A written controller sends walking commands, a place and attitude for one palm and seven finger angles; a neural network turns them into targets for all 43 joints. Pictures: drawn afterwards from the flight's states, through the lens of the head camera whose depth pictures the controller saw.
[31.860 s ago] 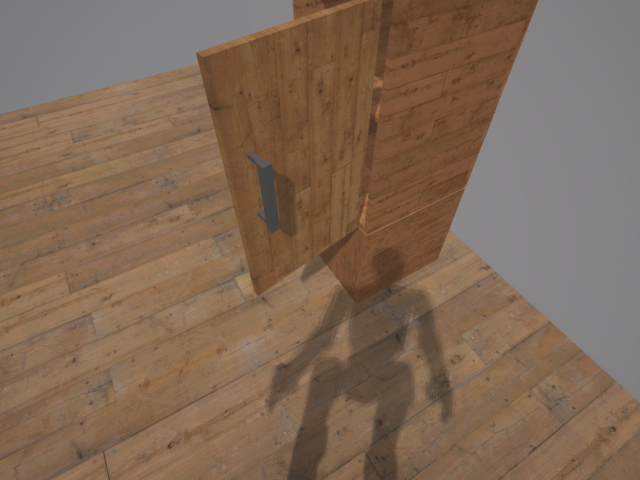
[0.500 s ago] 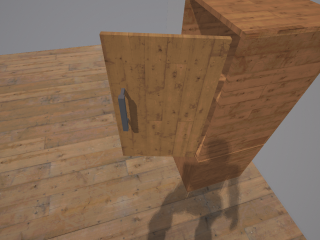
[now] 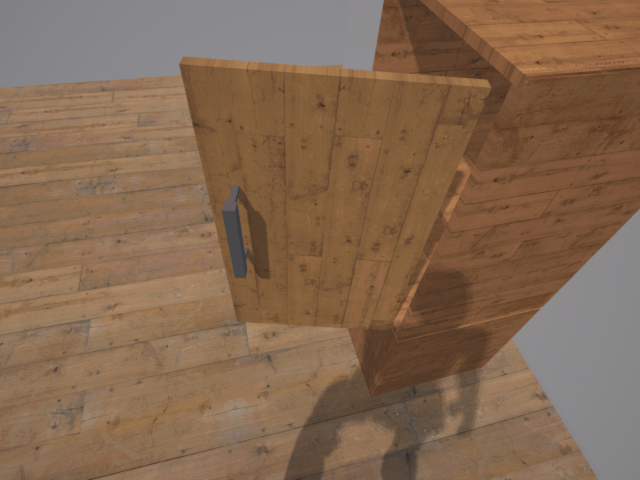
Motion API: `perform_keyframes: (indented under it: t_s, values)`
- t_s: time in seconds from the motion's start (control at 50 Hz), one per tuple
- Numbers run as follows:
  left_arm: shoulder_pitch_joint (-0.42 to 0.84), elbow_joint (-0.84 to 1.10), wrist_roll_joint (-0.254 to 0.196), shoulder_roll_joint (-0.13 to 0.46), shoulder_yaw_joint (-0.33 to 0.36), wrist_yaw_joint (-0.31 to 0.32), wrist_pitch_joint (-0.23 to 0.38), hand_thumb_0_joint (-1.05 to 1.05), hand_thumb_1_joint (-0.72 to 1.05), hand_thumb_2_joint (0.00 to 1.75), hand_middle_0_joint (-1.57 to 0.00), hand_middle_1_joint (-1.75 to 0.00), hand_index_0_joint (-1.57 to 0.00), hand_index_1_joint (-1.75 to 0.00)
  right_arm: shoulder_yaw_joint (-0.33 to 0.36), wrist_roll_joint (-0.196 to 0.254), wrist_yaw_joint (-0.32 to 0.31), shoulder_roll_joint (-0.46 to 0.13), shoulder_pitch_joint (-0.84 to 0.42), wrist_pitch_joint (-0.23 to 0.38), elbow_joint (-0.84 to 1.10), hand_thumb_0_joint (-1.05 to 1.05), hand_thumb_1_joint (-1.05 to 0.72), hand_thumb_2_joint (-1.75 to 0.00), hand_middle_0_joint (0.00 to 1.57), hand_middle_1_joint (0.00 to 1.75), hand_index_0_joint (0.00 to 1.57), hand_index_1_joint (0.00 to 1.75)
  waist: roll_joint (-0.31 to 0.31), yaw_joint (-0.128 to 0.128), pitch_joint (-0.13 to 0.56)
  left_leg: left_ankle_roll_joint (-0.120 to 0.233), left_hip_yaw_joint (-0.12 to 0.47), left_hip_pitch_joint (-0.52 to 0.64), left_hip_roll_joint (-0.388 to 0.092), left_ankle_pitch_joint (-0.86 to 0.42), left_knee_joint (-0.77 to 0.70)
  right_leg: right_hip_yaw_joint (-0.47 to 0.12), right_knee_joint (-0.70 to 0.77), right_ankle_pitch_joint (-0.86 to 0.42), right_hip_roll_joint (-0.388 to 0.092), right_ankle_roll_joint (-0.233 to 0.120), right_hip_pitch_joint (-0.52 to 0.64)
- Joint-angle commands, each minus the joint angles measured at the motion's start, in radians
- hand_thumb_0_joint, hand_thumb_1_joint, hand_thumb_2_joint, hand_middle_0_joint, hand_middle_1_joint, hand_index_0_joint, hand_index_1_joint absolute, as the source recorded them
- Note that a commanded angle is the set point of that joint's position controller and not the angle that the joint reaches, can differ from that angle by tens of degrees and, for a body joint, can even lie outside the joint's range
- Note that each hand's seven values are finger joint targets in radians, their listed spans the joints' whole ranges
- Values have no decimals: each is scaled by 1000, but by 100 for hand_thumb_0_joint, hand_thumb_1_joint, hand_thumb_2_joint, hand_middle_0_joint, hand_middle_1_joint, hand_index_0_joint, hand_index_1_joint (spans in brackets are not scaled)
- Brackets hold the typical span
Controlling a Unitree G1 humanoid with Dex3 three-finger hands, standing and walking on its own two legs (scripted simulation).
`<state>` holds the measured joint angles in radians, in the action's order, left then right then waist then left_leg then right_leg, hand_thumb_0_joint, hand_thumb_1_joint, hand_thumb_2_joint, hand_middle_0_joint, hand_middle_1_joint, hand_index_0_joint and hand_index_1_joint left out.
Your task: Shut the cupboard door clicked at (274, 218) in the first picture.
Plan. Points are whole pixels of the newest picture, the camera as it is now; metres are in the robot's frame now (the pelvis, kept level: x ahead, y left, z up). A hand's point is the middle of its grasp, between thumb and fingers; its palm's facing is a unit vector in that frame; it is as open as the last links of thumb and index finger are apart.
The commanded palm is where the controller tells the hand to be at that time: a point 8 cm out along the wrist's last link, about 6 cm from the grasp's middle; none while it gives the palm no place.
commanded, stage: come to a stop and stand still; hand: left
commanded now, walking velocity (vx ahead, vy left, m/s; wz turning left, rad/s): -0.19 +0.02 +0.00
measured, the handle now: (238, 234) +0.45 +0.16 +0.01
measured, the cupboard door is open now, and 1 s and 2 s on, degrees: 73 73 73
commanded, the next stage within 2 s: look again from close up in 0.86 s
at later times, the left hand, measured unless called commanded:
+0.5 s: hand out of the picture +0.09 +0.18 -0.16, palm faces +0.02 -0.98 -0.21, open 7.3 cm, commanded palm none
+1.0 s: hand out of the picture +0.03 +0.19 -0.16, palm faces -0.01 -0.98 -0.22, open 7.4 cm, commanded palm none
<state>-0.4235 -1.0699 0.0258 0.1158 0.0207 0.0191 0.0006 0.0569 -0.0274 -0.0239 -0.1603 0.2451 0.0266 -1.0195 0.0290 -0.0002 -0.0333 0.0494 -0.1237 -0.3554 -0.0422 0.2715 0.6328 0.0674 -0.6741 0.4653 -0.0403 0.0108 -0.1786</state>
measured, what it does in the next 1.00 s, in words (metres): steps on the spot: right foot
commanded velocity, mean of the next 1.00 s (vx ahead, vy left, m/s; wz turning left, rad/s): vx -0.05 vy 0.02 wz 0.00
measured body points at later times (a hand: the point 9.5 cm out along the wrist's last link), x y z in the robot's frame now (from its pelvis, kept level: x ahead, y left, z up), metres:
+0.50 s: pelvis +0.02 -0.01 +0.01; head +0.06 +0.00 +0.46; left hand +0.09 +0.23 -0.15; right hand +0.07 -0.24 -0.14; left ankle +0.03 +0.09 -0.72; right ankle +0.02 -0.14 -0.72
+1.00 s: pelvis +0.02 +0.01 +0.01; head +0.02 +0.00 +0.46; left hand +0.03 +0.24 -0.14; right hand +0.05 -0.23 -0.14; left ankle +0.03 +0.09 -0.72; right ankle +0.02 -0.14 -0.72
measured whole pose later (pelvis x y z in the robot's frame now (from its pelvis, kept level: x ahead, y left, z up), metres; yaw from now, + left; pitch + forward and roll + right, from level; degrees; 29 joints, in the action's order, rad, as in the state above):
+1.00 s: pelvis +0.02 +0.01 +0.01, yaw +0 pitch -1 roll +0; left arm -0.30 -1.05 0.02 0.17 -0.02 0.03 0.00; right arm 0.01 -0.02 -0.01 -0.19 0.28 0.00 -0.99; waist -0.03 -0.01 -0.02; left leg 0.05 -0.12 -0.25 0.00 0.28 0.54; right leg 0.05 -0.53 0.28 -0.07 0.03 -0.23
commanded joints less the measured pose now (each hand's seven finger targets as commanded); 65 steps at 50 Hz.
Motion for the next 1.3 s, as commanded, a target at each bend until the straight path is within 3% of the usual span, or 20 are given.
perform_keyframes:
  t_s: [0.0, 0.06, 0.1, 0.14, 0.16, 0.2, 0.28, 0.34, 0.38, 0.42, 0.46, 0.52, 0.58, 0.68, 0.76, 0.78, 0.8, 0.84, 0.94, 1.28]
  values:
    - [66, 92, 2, 68, 17, 10, 0, 0, 90, 90, -20, -30, -20, -30, 14, -5, -26, -166, 169, 0, -18, 0, -90, -90, 20, 30, 20, 30, -217, -54, -30, 172, 402, 195, -368, -463, -328, -79, -382, 82, -45, -9, -361]
    - [5, 55, -14, 47, 11, 7, -10, 0, 90, 90, -20, -30, -20, -30, -10, 0, -27, -128, -10, -1, 18, 0, -90, -90, 20, 30, 20, 30, -191, 21, 25, 115, 196, 83, -258, -537, -268, -54, -70, -31, -55, 3, -104]
    - [-69, 23, -6, 59, 10, 8, -3, 0, 90, 90, -20, -30, -20, -30, -3, 12, -21, -133, -31, -13, 15, 0, -90, -90, 20, 30, 20, 30, -72, 48, 83, 43, 114, 101, -163, -395, -150, 6, 184, -318, -13, 12, 18]
    - [7, 53, 0, 135, 14, 15, 9, 0, 90, 90, -20, -30, -20, -30, -5, 24, -11, -65, 5, -26, 21, 0, -90, -90, 20, 30, 20, 30, 125, 5, 14, -43, 42, 43, -37, -66, -102, -171, 282, -571, -154, -56, -23]
    - [47, 67, -3, 167, 14, 16, 8, 0, 90, 90, -20, -30, -20, -30, -5, 23, -5, -46, 18, -35, 15, 0, -90, -90, 20, 30, 20, 30, 77, -13, 9, -56, 34, 79, -2, 7, -90, -199, 290, -611, -211, -91, -66]
    - [92, 75, -3, 183, 20, 22, 10, 0, 90, 90, -20, -30, -20, -30, -5, 18, -4, -36, 4, -50, 5, 0, -90, -90, 20, 30, 20, 30, 144, -8, 0, -64, 35, 83, -4, 12, -42, -199, 267, -818, -218, -109, -49]
    - [106, 91, -2, 202, 33, 34, 4, 0, 90, 90, -20, -30, -20, -30, 5, 19, -6, -59, 10, -54, 11, 0, -90, -90, 20, 30, 20, 30, 131, 8, 54, -72, 48, 34, -2, 54, -14, -174, 195, -1102, -241, -148, 105]
    - [147, 119, -5, 212, 45, 36, -11, 0, 90, 90, -20, -30, -20, -30, 10, 18, -6, -81, 15, -54, 16, 0, -90, -90, 20, 30, 20, 30, 63, 4, 65, -64, 66, 134, -27, -257, -99, -133, 153, -931, -202, -120, 45]
    - [169, 139, -9, 181, 40, 32, -18, 0, 90, 90, -20, -30, -20, -30, 15, 11, -5, -111, 11, -51, 26, 0, -90, -90, 20, 30, 20, 30, -99, -3, 80, -23, 126, 237, -112, -538, -152, -57, 106, -629, -105, -46, -50]
    - [180, 142, -11, 143, 28, 29, -26, 0, 90, 90, -20, -30, -20, -30, 14, 11, -3, -137, -28, -45, 38, 0, -90, -90, 20, 30, 20, 30, -173, 11, 66, 52, 193, 156, -178, -530, -243, -10, 58, -253, -26, -1, -10]
    - [160, 129, -9, 132, 27, 25, -35, 0, 90, 90, -20, -30, -20, -30, 11, 9, -2, -142, -69, -42, 52, 0, -90, -90, 20, 30, 20, 30, -167, 29, 34, 69, 198, 88, -180, -390, -282, -17, 49, -131, -21, 1, 1]
    - [132, 113, 1, 143, 25, 20, -27, 0, 90, 90, -20, -30, -20, -30, 9, 11, 3, -126, -87, -44, 59, 0, -90, -90, 20, 30, 20, 30, -58, 36, 33, 18, 155, 83, -111, -176, -240, -50, 192, -279, -43, -8, 6]
    - [190, 121, -1, 179, 23, 18, -13, 0, 90, 90, -20, -30, -20, -30, 6, 12, 7, -97, -33, -49, 45, 0, -90, -90, 20, 30, 20, 30, 67, -11, 33, -36, 94, 154, -43, -56, -189, -149, 296, -309, -124, -46, -87]
    - [160, 98, -3, 160, 15, 16, -8, 0, 90, 90, -20, -30, -20, -30, -10, 12, 9, -104, -24, -33, 20, 0, -90, -90, 20, 30, 20, 30, -36, -1, 28, -24, 128, 159, -78, -96, -273, -97, 288, -291, -77, -19, -60]
    - [129, 67, -4, 152, 8, 16, -2, 0, 90, 90, -20, -30, -20, -30, -16, 14, 9, -100, -11, -28, 1, 0, -90, -90, 20, 30, 20, 30, -29, 0, 15, -28, 122, 164, -74, -88, -292, -98, 311, -295, -79, -17, -49]
    - [58, 39, 4, 177, -5, 54, 11, 0, 90, 90, -20, -30, -20, -30, -12, 27, 10, -163, -47, -7, 65, 0, -90, -90, 20, 30, 20, 30, -46, 15, 44, -46, 94, 171, -107, -205, -116, -116, 268, -435, -108, -22, -51]
    - [130, 86, -7, 208, -3, 44, 19, 0, 90, 90, -20, -30, -20, -30, -21, 15, 18, -122, 8, -14, 75, 0, -90, -90, 20, 30, 20, 30, -92, -24, 85, -45, 116, 136, -63, 8, -179, -125, 262, -142, -113, -51, -59]
    - [128, 93, -7, 198, -5, 28, 26, 0, 90, 90, -20, -30, -20, -30, -29, 5, 21, -119, 21, -5, 86, 0, -90, -90, 20, 30, 20, 30, -180, -17, 48, -22, 155, 102, -74, -10, -232, -86, 218, -160, -70, -56, -84]
    - [99, 72, -4, 156, -21, 16, 21, 0, 90, 90, -20, -30, -20, -30, -36, 9, 17, -136, 40, -2, 95, 0, -90, -90, 20, 30, 20, 30, -27, -2, -50, 1, 180, 37, -76, 72, -306, -64, 227, -173, -48, -43, -85]
    - [99, 25, -13, 171, -22, 20, 26, 0, 90, 90, -20, -30, -20, -30, -55, 14, 10, -120, 64, 11, -18, 0, -90, -90, 20, 30, 20, 30, -9, 2, 1, -14, 113, 175, -69, -174, -281, -90, 266, -342, -79, -32, -34]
